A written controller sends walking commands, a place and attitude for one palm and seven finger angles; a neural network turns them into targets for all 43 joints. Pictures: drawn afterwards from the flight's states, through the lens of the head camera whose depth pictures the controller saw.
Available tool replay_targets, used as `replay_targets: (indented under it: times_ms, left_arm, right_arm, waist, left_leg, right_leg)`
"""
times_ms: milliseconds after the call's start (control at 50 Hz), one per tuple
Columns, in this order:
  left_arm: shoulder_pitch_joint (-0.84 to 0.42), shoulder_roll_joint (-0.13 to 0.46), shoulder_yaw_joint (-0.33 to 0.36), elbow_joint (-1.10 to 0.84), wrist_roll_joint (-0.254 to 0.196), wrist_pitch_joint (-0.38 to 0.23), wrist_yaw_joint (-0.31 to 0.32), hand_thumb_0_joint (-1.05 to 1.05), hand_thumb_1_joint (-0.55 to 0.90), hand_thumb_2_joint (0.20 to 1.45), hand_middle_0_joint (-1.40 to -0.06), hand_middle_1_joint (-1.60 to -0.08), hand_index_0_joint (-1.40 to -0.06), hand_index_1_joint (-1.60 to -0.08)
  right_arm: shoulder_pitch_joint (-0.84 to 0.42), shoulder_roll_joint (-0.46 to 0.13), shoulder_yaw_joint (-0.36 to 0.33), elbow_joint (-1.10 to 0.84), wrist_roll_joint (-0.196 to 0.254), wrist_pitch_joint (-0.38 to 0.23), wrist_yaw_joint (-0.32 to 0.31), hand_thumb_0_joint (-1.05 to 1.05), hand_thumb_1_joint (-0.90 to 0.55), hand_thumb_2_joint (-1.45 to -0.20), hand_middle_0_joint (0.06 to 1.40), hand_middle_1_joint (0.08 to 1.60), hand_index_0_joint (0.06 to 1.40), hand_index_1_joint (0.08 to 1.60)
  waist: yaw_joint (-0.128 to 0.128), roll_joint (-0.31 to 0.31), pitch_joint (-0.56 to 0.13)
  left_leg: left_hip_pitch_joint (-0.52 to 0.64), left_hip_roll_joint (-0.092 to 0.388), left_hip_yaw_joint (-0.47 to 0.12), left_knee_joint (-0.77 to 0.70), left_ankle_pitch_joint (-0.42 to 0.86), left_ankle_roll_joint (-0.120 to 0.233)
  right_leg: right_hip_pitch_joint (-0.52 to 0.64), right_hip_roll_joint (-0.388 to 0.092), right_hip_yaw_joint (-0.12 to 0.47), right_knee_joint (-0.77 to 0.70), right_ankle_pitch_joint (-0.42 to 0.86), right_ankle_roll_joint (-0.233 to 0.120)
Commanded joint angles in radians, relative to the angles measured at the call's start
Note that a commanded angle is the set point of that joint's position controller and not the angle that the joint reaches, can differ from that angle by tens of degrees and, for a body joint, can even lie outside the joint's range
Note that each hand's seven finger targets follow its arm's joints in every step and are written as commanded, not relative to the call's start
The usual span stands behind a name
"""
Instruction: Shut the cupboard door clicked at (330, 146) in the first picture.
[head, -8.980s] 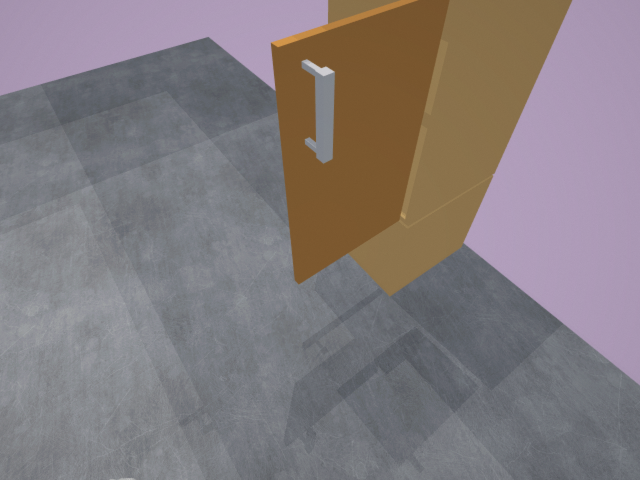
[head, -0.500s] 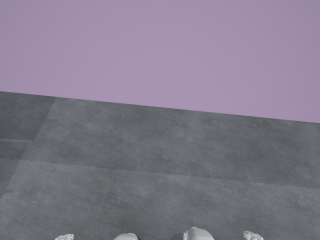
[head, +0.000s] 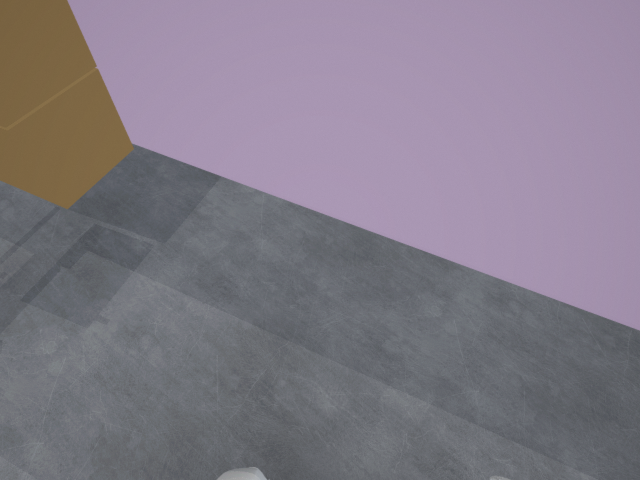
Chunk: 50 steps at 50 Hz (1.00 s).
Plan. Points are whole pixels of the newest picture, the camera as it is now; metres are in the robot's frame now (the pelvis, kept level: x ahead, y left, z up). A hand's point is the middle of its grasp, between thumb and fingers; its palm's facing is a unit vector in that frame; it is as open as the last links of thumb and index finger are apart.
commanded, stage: walk to a spot facing it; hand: left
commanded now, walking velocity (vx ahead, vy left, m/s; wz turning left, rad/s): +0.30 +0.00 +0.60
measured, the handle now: out of the picture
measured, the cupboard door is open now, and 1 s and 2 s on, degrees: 92 92 92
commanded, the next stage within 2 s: turn to face it in 1.64 s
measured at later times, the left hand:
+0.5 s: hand (189, 399) +0.23 +0.20 -0.14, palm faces +0.25 -0.94 -0.23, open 7.4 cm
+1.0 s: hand (148, 382) +0.26 +0.28 -0.17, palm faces +0.50 -0.85 -0.18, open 7.4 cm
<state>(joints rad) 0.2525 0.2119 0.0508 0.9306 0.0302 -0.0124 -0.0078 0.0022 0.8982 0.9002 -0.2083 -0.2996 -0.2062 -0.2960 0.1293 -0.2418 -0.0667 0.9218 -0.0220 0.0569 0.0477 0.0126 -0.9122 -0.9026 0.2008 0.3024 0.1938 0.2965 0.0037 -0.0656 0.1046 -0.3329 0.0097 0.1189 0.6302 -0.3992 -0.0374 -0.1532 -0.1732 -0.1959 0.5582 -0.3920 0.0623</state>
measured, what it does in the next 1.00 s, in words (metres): walks ahead, turning left: left foot, then right foot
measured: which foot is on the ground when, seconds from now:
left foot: up 0.00-0.00, down 0.02-0.40, up 0.42-0.78, down 0.80-1.00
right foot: down 0.00-0.02, up 0.04-0.40, down 0.42-0.80, up 0.82-1.00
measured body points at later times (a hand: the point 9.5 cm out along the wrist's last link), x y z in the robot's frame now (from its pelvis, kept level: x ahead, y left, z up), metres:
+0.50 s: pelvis +0.15 -0.02 +0.00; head +0.19 -0.02 +0.45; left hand +0.22 +0.25 -0.12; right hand +0.22 -0.26 -0.16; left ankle +0.05 +0.09 -0.67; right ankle +0.21 -0.13 -0.73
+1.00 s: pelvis +0.33 +0.10 +0.01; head +0.35 +0.13 +0.45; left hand +0.23 +0.33 -0.15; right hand +0.52 -0.06 -0.13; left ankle +0.31 +0.18 -0.73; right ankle +0.40 -0.03 -0.65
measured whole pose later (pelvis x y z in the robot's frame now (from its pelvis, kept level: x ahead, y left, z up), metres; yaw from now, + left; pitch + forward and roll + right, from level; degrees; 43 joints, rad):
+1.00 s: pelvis +0.33 +0.10 +0.01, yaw +27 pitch +0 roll +0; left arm 0.26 0.21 0.06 1.04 0.04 -0.01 -0.03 0.01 0.91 0.90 -0.20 -0.30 -0.20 -0.29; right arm 0.18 -0.17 -0.04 0.97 -0.02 -0.06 -0.01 0.00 -0.92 -0.90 0.20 0.30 0.20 0.30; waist 0.04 -0.03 0.07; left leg -0.25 -0.01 0.12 0.48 -0.23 0.07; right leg -0.51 -0.15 -0.08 1.12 -0.30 0.05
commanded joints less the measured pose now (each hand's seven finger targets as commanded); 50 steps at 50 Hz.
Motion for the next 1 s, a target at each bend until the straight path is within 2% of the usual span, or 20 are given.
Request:
replay_targets:
  times_ms: [0,20,40,80,120,280,340,360,380,400,440,540,680,740,760,780,800,840,900,980]
  left_arm:
    - [-0.083,0.12,0.033,-0.126,-0.023,-0.021,-0.016,0.0,0.9,0.9,-0.2,-0.3,-0.2,-0.3]
    - [-0.196,0.132,0.031,-0.165,-0.013,-0.013,-0.01,0.0,0.9,0.9,-0.2,-0.3,-0.2,-0.3]
    - [-0.221,0.134,0.035,-0.168,-0.01,-0.015,-0.008,0.0,0.9,0.9,-0.2,-0.3,-0.2,-0.3]
    - [-0.183,0.123,0.044,-0.124,-0.005,-0.006,-0.014,0.0,0.9,0.9,-0.2,-0.3,-0.2,-0.3]
    - [-0.131,0.12,0.04,-0.097,-0.003,0.003,-0.029,0.0,0.9,0.9,-0.2,-0.3,-0.2,-0.3]
    - [-0.183,0.11,0.029,-0.122,-0.006,-0.01,-0.034,0.0,0.9,0.9,-0.2,-0.3,-0.2,-0.3]
    - [-0.074,0.128,0.041,-0.089,-0.005,-0.026,-0.03,0.0,0.9,0.9,-0.2,-0.3,-0.2,-0.3]
    - [0.033,0.169,0.056,-0.057,-0.003,-0.037,-0.023,0.0,0.9,0.9,-0.2,-0.3,-0.2,-0.3]
    - [0.171,0.276,0.082,-0.024,0.008,-0.051,-0.01,0.0,0.9,0.9,-0.2,-0.3,-0.2,-0.3]
    - [0.196,0.308,0.086,-0.023,-0.001,-0.042,0.003,0.0,0.9,0.9,-0.2,-0.3,-0.2,-0.3]
    - [0.082,0.199,0.062,-0.044,0.0,-0.045,0.013,0.0,0.9,0.9,-0.2,-0.3,-0.2,-0.3]
    - [0.038,0.115,0.033,-0.015,-0.001,-0.078,0.013,0.0,0.9,0.9,-0.2,-0.3,-0.2,-0.3]
    - [0.121,0.152,0.037,0.067,-0.001,-0.081,0.006,0.0,0.9,0.9,-0.2,-0.3,-0.2,-0.3]
    - [0.076,0.163,0.035,0.068,-0.011,-0.073,0.0,0.0,0.9,0.9,-0.2,-0.3,-0.2,-0.3]
    - [0.079,0.127,0.027,0.049,-0.015,-0.071,-0.009,0.0,0.9,0.9,-0.2,-0.3,-0.2,-0.3]
    - [0.077,0.075,0.013,0.003,-0.023,-0.068,-0.02,0.0,0.9,0.9,-0.2,-0.3,-0.2,-0.3]
    - [-0.019,0.107,0.009,-0.026,-0.017,-0.062,-0.013,0.0,0.9,0.9,-0.2,-0.3,-0.2,-0.3]
    - [-0.065,0.076,0.012,-0.017,-0.012,-0.06,-0.004,0.0,0.9,0.9,-0.2,-0.3,-0.2,-0.3]
    - [0.051,0.052,0.009,0.052,0.004,-0.022,-0.019,0.0,0.9,0.9,-0.2,-0.3,-0.2,-0.3]
    - [0.008,0.04,0.008,0.038,0.0,-0.011,-0.025,0.0,0.9,0.9,-0.2,-0.3,-0.2,-0.3]
  right_arm:
    - [0.264,-0.271,-0.062,-0.03,-0.013,-0.07,-0.026,0.0,-0.9,-0.9,0.2,0.3,0.2,0.3]
    - [0.322,-0.29,-0.069,0.003,-0.008,-0.064,-0.041,0.0,-0.9,-0.9,0.2,0.3,0.2,0.3]
    - [0.288,-0.266,-0.058,-0.006,-0.007,-0.067,-0.045,0.0,-0.9,-0.9,0.2,0.3,0.2,0.3]
    - [0.129,-0.209,-0.043,-0.044,-0.007,-0.079,-0.054,0.0,-0.9,-0.9,0.2,0.3,0.2,0.3]
    - [0.09,-0.181,-0.031,-0.044,-0.007,-0.092,-0.055,0.0,-0.9,-0.9,0.2,0.3,0.2,0.3]
    - [0.131,-0.181,-0.038,-0.003,-0.004,-0.098,-0.049,0.0,-0.9,-0.9,0.2,0.3,0.2,0.3]
    - [0.089,-0.161,-0.035,-0.004,-0.001,-0.093,-0.048,0.0,-0.9,-0.9,0.2,0.3,0.2,0.3]
    - [0.073,-0.131,-0.029,-0.008,0.007,-0.095,-0.045,0.0,-0.9,-0.9,0.2,0.3,0.2,0.3]
    - [0.081,-0.05,-0.012,-0.029,0.017,-0.103,-0.039,0.0,-0.9,-0.9,0.2,0.3,0.2,0.3]
    - [0.061,-0.061,-0.015,-0.059,0.014,-0.101,-0.035,0.0,-0.9,-0.9,0.2,0.3,0.2,0.3]
    - [-0.006,-0.079,-0.02,-0.053,-0.001,-0.098,-0.024,0.0,-0.9,-0.9,0.2,0.3,0.2,0.3]
    - [-0.005,-0.004,-0.004,-0.033,-0.002,-0.066,0.0,0.0,-0.9,-0.9,0.2,0.3,0.2,0.3]
    - [-0.101,0.025,0.016,-0.067,-0.003,-0.085,0.019,0.0,-0.9,-0.9,0.2,0.3,0.2,0.3]
    - [0.11,-0.047,-0.001,-0.008,-0.014,-0.098,0.0,0.0,-0.9,-0.9,0.2,0.3,0.2,0.3]
    - [0.261,-0.145,-0.028,0.027,-0.021,-0.1,-0.014,0.0,-0.9,-0.9,0.2,0.3,0.2,0.3]
    - [0.371,-0.251,-0.053,0.045,-0.021,-0.107,-0.031,0.0,-0.9,-0.9,0.2,0.3,0.2,0.3]
    - [0.392,-0.259,-0.052,0.059,-0.004,-0.097,-0.052,0.0,-0.9,-0.9,0.2,0.3,0.2,0.3]
    - [0.25,-0.206,-0.038,0.029,-0.004,-0.11,-0.06,0.0,-0.9,-0.9,0.2,0.3,0.2,0.3]
    - [0.12,-0.104,-0.003,0.024,-0.002,-0.123,-0.064,0.0,-0.9,-0.9,0.2,0.3,0.2,0.3]
    - [0.158,-0.091,-0.001,0.056,0.001,-0.133,-0.06,0.0,-0.9,-0.9,0.2,0.3,0.2,0.3]
  waist:
    - [-0.156,0.394,-0.237]
    - [-0.175,0.282,-0.205]
    - [-0.15,0.196,-0.16]
    - [-0.07,0.243,-0.056]
    - [-0.034,0.244,-0.036]
    - [-0.037,0.177,-0.089]
    - [0.025,0.142,-0.11]
    - [0.075,0.054,-0.144]
    - [0.132,-0.225,-0.23]
    - [0.132,-0.272,-0.221]
    - [0.08,-0.103,-0.073]
    - [0.009,-0.083,-0.077]
    - [0.041,-0.082,-0.086]
    - [-0.084,-0.038,-0.159]
    - [-0.153,0.137,-0.262]
    - [-0.178,0.379,-0.347]
    - [-0.186,0.249,-0.339]
    - [-0.119,0.146,-0.185]
    - [-0.019,0.247,-0.079]
    - [-0.006,0.141,-0.069]
  left_leg:
    - [0.529,0.37,-0.579,-0.294,0.175,0.23]
    - [0.495,0.424,-0.638,-0.33,0.197,0.304]
    - [0.403,0.398,-0.612,-0.352,0.088,0.298]
    - [0.146,0.297,-0.504,-0.404,-0.084,0.223]
    - [0.119,0.234,-0.407,-0.422,-0.026,0.188]
    - [0.164,0.195,-0.372,-0.379,0.099,0.204]
    - [0.031,0.148,-0.336,-0.245,0.124,0.159]
    - [-0.113,0.08,-0.278,-0.095,0.075,0.119]
    - [-0.31,-0.047,-0.122,0.228,-0.097,0.056]
    - [-0.384,-0.016,-0.125,0.465,-0.249,0.048]
    - [-0.426,0.083,-0.172,0.58,-0.062,0.045]
    - [-0.32,0.114,-0.099,0.413,0.104,-0.001]
    - [-0.19,0.044,0.019,0.03,0.141,0.035]
    - [0.204,-0.023,0.079,-0.106,0.183,0.078]
    - [0.456,0.109,-0.116,-0.132,0.131,0.136]
    - [0.638,0.389,-0.564,-0.262,0.19,0.251]
    - [0.634,0.419,-0.591,-0.303,0.272,0.288]
    - [0.373,0.392,-0.483,-0.332,0.281,0.272]
    - [0.119,0.276,-0.278,-0.417,0.14,0.187]
    - [0.12,0.253,-0.231,-0.475,0.132,0.206]
  right_leg:
    - [-0.524,0.052,-0.01,0.546,-0.203,0.036]
    - [-0.62,0.041,0.132,0.666,-0.232,0.014]
    - [-0.62,0.01,0.184,0.688,-0.165,0.003]
    - [-0.523,-0.004,0.215,0.623,-0.037,0.003]
    - [-0.477,0.019,0.19,0.538,0.048,0.011]
    - [-0.327,0.09,0.131,0.143,0.122,0.028]
    - [-0.037,0.133,0.103,-0.032,0.189,0.022]
    - [0.183,0.076,0.181,-0.123,0.145,0.003]
    - [0.399,-0.208,0.496,-0.255,-0.009,-0.087]
    - [0.344,-0.363,0.676,-0.36,-0.157,-0.17]
    - [0.147,-0.297,0.544,-0.383,-0.194,-0.167]
    - [0.076,-0.21,0.143,-0.362,0.329,-0.137]
    - [0.177,-0.199,0.034,-0.277,0.525,-0.133]
    - [0.016,-0.149,-0.062,0.026,0.681,-0.086]
    - [-0.183,-0.087,-0.084,0.291,0.475,-0.045]
    - [-0.471,0.068,-0.049,0.614,-0.129,0.002]
    - [-0.54,0.058,0.11,0.739,-0.149,-0.021]
    - [-0.565,0.002,0.159,0.795,-0.047,-0.024]
    - [-0.414,-0.022,0.169,0.631,0.078,-0.014]
    - [-0.401,-0.006,0.15,0.443,0.164,-0.01]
